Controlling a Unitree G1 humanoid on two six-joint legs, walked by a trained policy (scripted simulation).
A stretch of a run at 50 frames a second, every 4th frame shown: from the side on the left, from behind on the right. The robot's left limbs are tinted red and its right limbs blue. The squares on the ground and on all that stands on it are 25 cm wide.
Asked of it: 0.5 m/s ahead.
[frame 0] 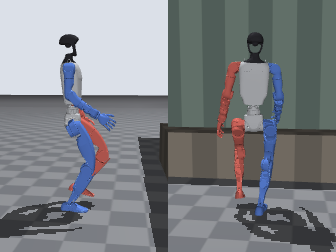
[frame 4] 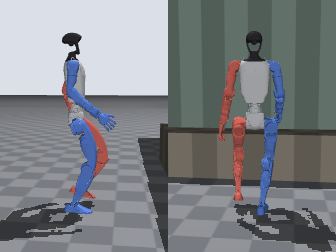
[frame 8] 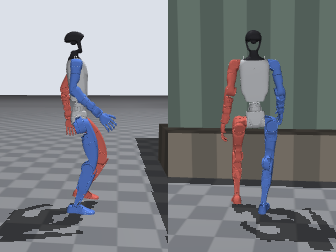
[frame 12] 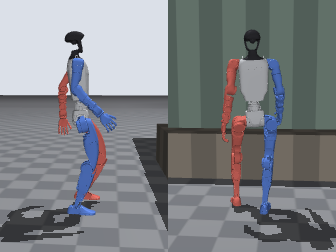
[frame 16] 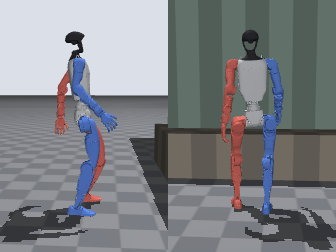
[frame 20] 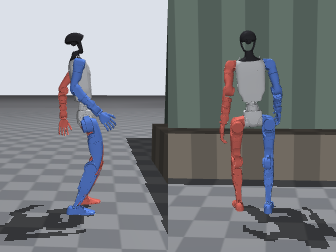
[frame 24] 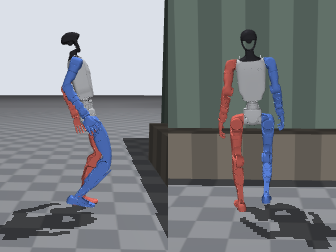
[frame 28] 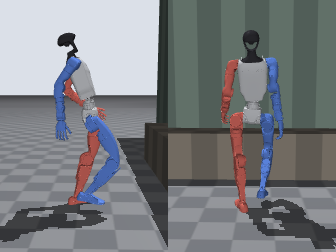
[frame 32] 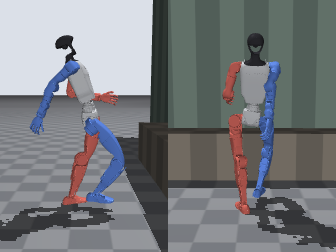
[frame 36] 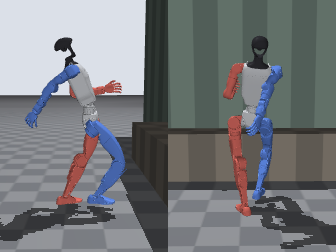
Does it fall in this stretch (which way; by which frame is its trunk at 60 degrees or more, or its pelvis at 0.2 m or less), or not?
no
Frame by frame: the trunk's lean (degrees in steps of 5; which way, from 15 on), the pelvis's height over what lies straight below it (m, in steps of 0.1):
0: 5, 0.7
4: 5, 0.8
8: 5, 0.8
12: 5, 0.8
16: 5, 0.8
20: 10, 0.8
24: 15 backward, 0.8
28: 20 backward, 0.8
32: 20 backward, 0.7
36: 25 backward, 0.7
